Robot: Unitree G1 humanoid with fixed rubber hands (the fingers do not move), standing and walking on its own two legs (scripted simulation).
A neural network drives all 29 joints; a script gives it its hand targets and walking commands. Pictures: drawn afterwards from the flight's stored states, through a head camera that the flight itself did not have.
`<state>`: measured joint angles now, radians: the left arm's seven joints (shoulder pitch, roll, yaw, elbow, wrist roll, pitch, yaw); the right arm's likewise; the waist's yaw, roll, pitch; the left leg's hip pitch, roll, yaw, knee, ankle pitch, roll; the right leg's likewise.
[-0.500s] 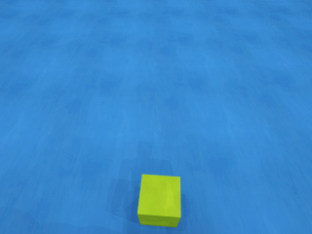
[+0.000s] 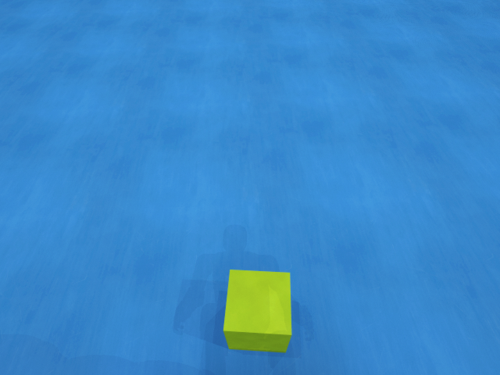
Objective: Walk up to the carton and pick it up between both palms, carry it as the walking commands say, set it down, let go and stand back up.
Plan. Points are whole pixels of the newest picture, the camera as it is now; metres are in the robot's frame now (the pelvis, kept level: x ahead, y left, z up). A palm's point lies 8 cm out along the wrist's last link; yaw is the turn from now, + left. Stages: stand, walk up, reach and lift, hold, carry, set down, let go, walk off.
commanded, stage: walk up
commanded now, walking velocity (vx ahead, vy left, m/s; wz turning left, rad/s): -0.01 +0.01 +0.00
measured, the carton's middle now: (258, 312) +0.43 +0.00 -0.65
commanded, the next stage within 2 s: stand in 0.90 s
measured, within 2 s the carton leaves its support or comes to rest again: neither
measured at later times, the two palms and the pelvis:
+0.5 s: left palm out of the picture -0.03 +0.25 -0.14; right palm out of the picture +0.01 -0.18 -0.14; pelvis +0.01 +0.03 +0.01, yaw +0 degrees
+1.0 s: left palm out of the picture +0.01 +0.25 -0.15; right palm out of the picture +0.00 -0.17 -0.14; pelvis +0.03 +0.04 +0.00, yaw +0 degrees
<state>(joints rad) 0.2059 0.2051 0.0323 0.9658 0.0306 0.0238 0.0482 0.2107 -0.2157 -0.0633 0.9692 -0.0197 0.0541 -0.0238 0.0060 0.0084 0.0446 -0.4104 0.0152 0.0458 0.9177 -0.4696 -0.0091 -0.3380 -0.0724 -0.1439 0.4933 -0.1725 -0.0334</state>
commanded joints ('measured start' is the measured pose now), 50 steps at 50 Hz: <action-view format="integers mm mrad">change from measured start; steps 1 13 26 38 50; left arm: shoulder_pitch -10 89 166 182 168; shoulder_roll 109 64 19 2 -11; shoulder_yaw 17 11 -6 -2 0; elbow -28 90 167 182 193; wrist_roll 5 -19 -23 -23 -22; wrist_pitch -5 -28 -40 -36 -29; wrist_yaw -9 -47 -24 -12 -7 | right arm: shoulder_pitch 114 121 191 210 231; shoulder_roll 2 -23 2 15 25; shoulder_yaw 9 38 41 52 58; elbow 5 63 101 141 161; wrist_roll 3 17 12 13 8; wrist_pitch -12 -86 -89 -88 -88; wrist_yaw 6 1 -6 -17 -23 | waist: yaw -8 26 1 10 10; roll -176 61 -14 -4 1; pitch -106 37 29 19 29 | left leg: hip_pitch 78 114 211 240 249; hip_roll -3 118 92 91 90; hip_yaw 10 -145 -95 -76 -75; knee -167 -748 -654 -618 -623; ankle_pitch -3 92 322 478 511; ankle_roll -3 38 52 47 46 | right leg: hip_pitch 71 199 180 213 219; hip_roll -170 -59 -74 -77 -71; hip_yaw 190 110 120 112 101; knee -254 -155 -147 -105 -98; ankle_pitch -204 52 123 210 206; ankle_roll -110 52 47 37 39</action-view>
